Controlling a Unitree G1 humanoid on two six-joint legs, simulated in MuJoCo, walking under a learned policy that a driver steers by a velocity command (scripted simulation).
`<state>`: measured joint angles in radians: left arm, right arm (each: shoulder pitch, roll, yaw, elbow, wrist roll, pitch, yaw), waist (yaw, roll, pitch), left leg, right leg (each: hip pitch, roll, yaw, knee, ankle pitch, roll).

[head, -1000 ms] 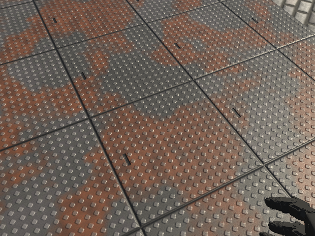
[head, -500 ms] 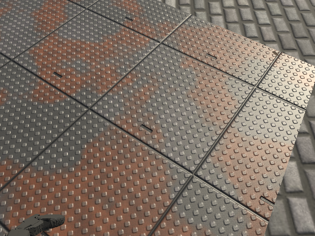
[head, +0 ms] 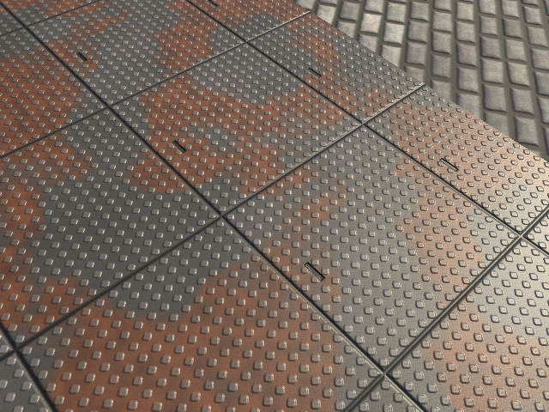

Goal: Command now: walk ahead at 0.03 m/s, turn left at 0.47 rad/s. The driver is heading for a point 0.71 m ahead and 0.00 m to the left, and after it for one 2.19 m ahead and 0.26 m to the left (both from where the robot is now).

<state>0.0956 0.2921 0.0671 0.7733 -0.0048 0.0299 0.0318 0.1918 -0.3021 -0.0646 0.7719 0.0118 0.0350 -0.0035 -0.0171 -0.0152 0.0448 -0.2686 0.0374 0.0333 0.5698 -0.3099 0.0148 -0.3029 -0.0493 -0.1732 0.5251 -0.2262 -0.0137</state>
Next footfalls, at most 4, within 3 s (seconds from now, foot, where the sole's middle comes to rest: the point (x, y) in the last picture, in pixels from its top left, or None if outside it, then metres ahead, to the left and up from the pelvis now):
0.46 right None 0.19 -0.10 -0.77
0.90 left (208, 410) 0.47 0.14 -0.77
1.38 right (331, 324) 0.69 -0.16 -0.77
1.92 left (240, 233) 0.98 0.08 -0.77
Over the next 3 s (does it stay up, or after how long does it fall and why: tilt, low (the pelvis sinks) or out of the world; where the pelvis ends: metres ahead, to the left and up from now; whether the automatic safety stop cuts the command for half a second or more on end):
stays up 1.39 0.16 0.00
